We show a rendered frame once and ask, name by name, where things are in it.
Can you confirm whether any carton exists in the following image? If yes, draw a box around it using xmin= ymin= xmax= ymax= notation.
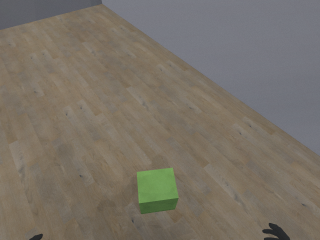
xmin=137 ymin=167 xmax=179 ymax=214

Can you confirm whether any robot right hand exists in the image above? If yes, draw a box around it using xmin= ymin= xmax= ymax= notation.
xmin=262 ymin=223 xmax=290 ymax=240

